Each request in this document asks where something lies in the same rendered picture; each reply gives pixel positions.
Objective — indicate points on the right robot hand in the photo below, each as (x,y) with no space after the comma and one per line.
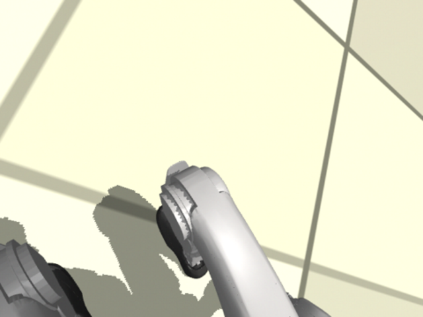
(305,308)

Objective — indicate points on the right robot foot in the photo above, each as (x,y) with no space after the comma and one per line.
(172,242)

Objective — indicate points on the left robot foot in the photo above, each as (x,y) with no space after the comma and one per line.
(71,290)

